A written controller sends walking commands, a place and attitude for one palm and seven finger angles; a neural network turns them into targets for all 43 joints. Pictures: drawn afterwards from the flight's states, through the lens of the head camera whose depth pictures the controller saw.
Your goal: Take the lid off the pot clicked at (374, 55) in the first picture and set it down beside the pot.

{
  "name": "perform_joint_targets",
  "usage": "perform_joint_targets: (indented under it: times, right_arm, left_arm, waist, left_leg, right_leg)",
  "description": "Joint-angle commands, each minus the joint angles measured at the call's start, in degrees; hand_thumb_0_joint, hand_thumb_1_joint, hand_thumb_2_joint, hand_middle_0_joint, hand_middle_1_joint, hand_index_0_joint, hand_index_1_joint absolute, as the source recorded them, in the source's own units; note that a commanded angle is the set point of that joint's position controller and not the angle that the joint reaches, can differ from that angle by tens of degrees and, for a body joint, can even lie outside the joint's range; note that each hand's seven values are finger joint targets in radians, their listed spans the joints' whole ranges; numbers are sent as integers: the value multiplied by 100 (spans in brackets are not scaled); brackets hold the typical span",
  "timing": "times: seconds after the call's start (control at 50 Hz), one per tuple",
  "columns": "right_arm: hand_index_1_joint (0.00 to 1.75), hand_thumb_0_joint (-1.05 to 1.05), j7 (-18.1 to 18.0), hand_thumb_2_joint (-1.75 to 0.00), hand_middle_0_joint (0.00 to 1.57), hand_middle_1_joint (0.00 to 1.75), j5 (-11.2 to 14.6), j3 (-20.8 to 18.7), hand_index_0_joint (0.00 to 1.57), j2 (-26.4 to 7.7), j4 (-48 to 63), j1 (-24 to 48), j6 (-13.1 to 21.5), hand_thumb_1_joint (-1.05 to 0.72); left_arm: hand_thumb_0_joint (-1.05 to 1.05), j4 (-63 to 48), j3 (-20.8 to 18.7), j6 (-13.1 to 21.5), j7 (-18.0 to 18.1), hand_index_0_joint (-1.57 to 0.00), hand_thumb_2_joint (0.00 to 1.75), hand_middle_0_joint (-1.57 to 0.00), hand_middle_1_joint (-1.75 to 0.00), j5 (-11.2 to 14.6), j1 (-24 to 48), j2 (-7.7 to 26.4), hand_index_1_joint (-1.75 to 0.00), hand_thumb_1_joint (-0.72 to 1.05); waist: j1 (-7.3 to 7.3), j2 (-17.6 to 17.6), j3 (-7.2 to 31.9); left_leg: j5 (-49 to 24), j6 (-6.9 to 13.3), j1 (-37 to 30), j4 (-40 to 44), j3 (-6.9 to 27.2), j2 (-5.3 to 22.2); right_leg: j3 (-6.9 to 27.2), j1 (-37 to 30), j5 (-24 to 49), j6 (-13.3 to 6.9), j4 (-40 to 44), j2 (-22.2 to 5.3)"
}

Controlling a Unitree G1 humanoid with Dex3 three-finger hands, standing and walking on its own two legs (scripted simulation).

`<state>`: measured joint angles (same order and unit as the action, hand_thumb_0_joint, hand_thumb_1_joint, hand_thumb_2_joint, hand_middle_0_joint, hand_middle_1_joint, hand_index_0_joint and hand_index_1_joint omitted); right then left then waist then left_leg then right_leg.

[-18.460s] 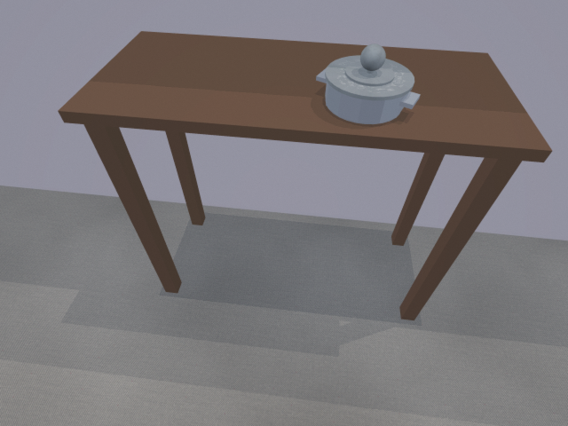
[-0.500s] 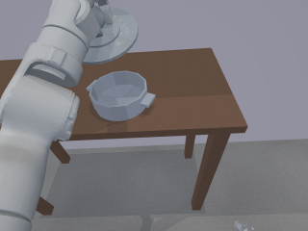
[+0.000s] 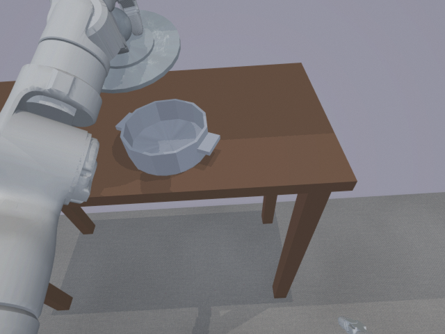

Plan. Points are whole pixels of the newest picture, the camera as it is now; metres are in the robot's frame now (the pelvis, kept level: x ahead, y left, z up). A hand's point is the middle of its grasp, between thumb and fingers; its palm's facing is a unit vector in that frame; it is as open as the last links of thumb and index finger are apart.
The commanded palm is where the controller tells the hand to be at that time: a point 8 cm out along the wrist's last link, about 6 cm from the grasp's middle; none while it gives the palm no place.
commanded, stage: move the lid sideways beside the pot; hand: left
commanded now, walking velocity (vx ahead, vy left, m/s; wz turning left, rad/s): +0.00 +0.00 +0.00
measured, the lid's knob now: (114, 25) +0.51 +0.15 +0.32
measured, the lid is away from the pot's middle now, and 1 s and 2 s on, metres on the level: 0.04 0.17 0.24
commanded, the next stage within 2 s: lower the lid onto the table in 1.78 s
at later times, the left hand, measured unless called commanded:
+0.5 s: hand (57, 43) +0.44 +0.21 +0.32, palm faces -0.11 -0.08 -0.99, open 7.2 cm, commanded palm +0.43 +0.21 +0.39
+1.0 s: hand (24, 45) +0.46 +0.27 +0.32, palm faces -0.15 -0.11 -0.98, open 7.2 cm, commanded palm +0.43 +0.26 +0.39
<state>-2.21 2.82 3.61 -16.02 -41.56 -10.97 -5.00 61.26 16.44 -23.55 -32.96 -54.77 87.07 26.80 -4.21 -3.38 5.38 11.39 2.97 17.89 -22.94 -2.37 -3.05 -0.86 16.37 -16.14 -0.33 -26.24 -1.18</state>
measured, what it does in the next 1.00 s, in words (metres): stands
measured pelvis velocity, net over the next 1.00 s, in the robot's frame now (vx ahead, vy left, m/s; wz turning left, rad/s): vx -0.01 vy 0.01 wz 0.01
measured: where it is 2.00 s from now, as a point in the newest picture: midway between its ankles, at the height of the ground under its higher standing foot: outside the picture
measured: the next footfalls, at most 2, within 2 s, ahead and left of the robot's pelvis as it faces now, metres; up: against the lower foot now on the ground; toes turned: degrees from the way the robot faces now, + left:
none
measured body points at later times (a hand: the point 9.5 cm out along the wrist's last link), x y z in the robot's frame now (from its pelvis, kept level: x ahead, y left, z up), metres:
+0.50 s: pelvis -0.01 +0.00 +0.00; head +0.00 -0.02 +0.45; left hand +0.44 +0.21 +0.38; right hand +0.14 -0.24 -0.12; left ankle +0.00 +0.09 -0.74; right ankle -0.04 -0.11 -0.74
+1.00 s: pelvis -0.01 +0.01 +0.00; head +0.02 -0.01 +0.45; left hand +0.46 +0.27 +0.37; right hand +0.07 -0.26 -0.13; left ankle +0.00 +0.09 -0.74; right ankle -0.04 -0.11 -0.74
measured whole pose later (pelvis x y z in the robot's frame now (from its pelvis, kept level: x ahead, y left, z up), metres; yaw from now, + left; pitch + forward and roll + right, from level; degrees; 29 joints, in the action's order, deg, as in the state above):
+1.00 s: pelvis -0.01 +0.01 +0.00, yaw +1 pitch +7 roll +0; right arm -2.2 4.4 2.7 -17.3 -41.5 -14.2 -7.9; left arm 59.1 13.1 -16.8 -34.8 -56.7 82.5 42.3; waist -4.9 -3.0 4.1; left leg 11.8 3.3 20.2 -25.3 -1.3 -2.9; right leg -1.9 17.0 -15.3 0.0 -25.6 -0.9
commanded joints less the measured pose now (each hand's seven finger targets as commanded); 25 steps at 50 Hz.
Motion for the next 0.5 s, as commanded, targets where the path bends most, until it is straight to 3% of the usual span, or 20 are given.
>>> perform_joint_targets:
  times: [0.0,0.02,0.04,0.08,0.1,0.12,0.14,0.16,0.18,0.22,0.24,0.26,0.28,0.32,0.34,0.4,0.42,0.44,0.48]
  right_arm:
    - [30,0,-32,-90,20,30,23,-299,20,-688,778,377,214,-90]
    - [30,0,-20,-90,20,30,28,-340,20,-718,798,345,208,-90]
    - [30,0,4,-90,20,30,12,-342,20,-712,817,333,225,-90]
    - [30,0,-11,-90,20,30,11,-345,20,-715,840,374,218,-90]
    - [30,0,-5,-90,20,30,45,-321,20,-695,851,425,206,-90]
    - [30,0,12,-90,20,30,64,-345,20,-741,859,430,181,-90]
    - [30,0,17,-90,20,30,69,-337,20,-707,835,418,181,-90]
    - [30,0,4,-90,20,30,81,-319,20,-720,791,448,136,-90]
    - [30,0,6,-90,20,30,96,-313,20,-748,763,411,95,-90]
    - [30,0,10,-90,20,30,110,-318,20,-776,862,541,93,-90]
    - [30,0,14,-90,20,30,97,-303,20,-743,850,537,101,-90]
    - [30,0,-5,-90,20,30,91,-289,20,-739,823,536,75,-90]
    - [30,0,1,-90,20,30,105,-284,20,-741,825,518,61,-90]
    - [30,0,-9,-90,20,30,107,-295,20,-777,883,577,67,-90]
    - [30,0,-3,-90,20,30,100,-293,20,-731,911,587,96,-90]
    - [30,0,-12,-90,20,30,125,-279,20,-703,874,574,96,-90]
    - [30,0,-21,-90,20,30,120,-296,20,-765,844,546,80,-90]
    - [30,0,-21,-90,20,30,136,-271,20,-745,831,570,63,-90]
    - [30,0,-57,-90,20,30,155,-241,20,-735,765,548,14,-90]
  left_arm:
    - [0,-1801,-126,111,314,-79,96,-78,-105,-275,3735,1359,-106,73]
    - [0,-1975,-66,134,304,-79,96,-78,-105,-121,3480,1238,-106,73]
    - [0,-2224,-386,152,288,-79,96,-78,-105,-244,3595,1677,-106,73]
    - [0,-2232,-576,142,234,-79,96,-78,-105,-247,3389,1923,-106,73]
    - [0,-2206,-397,127,188,-79,96,-78,-105,-222,3362,1752,-106,73]
    - [0,-2286,-273,98,165,-79,96,-78,-105,-32,3118,1560,-106,73]
    - [0,-2289,-460,77,159,-79,96,-78,-105,-156,3200,1799,-106,73]
    - [0,-1824,-282,14,124,-79,96,-78,-105,-188,3007,1621,-106,73]
    - [0,-1864,-346,3,118,-79,96,-78,-105,-166,2982,1721,-106,73]
    - [0,-2208,-172,23,108,-79,96,-78,-105,2,2860,1523,-106,73]
    - [0,-2343,-393,57,129,-79,96,-78,-105,-141,3074,1840,-106,73]
    - [0,-1978,-269,36,116,-79,96,-78,-105,-198,2948,1722,-106,73]
    - [0,-2141,-280,66,110,-79,96,-78,-105,-180,3092,1782,-106,73]
    - [0,-2431,-286,121,134,-79,96,-78,-105,-58,2960,1815,-106,73]
    - [0,-2679,-479,163,143,-79,96,-78,-105,-173,3231,2057,-106,73]
    - [0,-2373,-246,169,117,-79,96,-78,-105,-159,3193,1807,-106,73]
    - [0,-2283,-359,164,125,-79,96,-78,-105,-95,2961,1950,-106,73]
    - [0,-2136,-435,162,121,-79,96,-78,-105,-208,3060,2094,-106,73]
    - [0,-1626,-208,167,104,-79,96,-78,-105,-195,3009,1854,-106,73]
  waist:
    - [69,509,2770]
    - [50,358,2806]
    - [133,458,3104]
    - [170,523,3072]
    - [143,513,2852]
    - [137,297,2729]
    - [148,444,2695]
    - [96,520,2210]
    - [94,588,2106]
    - [116,347,2133]
    - [136,345,2348]
    - [100,354,2126]
    - [75,423,2160]
    - [120,274,2412]
    - [145,314,2672]
    - [80,286,2365]
    - [94,283,2307]
    - [87,345,2186]
    - [11,537,1705]
  left_leg:
    - [-2959,123,-1751,-321,339,27]
    - [-3318,115,-1925,-405,374,55]
    - [-3400,116,-1981,-433,399,46]
    - [-3322,150,-1887,-448,363,10]
    - [-3313,152,-1816,-437,355,-3]
    - [-3566,126,-1882,-484,377,6]
    - [-3357,130,-1834,-469,361,2]
    - [-3015,129,-1619,-413,348,-9]
    - [-2801,116,-1566,-342,361,-2]
    - [-2908,100,-1678,-366,400,-3]
    - [-2853,90,-1701,-365,405,-7]
    - [-2747,96,-1615,-357,406,-11]
    - [-2521,83,-1603,-313,412,-18]
    - [-2763,73,-1753,-368,451,12]
    - [-2722,79,-1836,-378,439,-9]
    - [-2482,62,-1786,-345,470,-15]
    - [-2477,62,-1751,-353,472,2]
    - [-2168,53,-1601,-296,445,-18]
    - [-1506,46,-1337,-146,443,-32]
  right_leg:
    - [110,-492,2531,-153,85,146]
    - [82,-455,2670,-164,109,145]
    - [126,-586,2683,-141,57,169]
    - [131,-692,2756,-142,40,156]
    - [113,-598,2756,-152,49,153]
    - [71,-528,2843,-176,77,140]
    - [99,-498,2688,-148,87,164]
    - [31,-287,2474,-171,133,173]
    - [7,-274,2358,-178,163,180]
    - [-8,-272,2358,-206,176,160]
    - [29,-336,2290,-194,141,175]
    - [-2,-213,2179,-215,151,180]
    - [-19,-236,2080,-206,173,188]
    - [-14,-334,2175,-230,143,159]
    - [33,-403,2152,-201,117,175]
    - [-36,-145,1842,-221,162,201]
    - [-34,-172,1887,-237,193,184]
    - [-26,-136,1733,-228,196,194]
    - [-102,46,1350,-239,272,198]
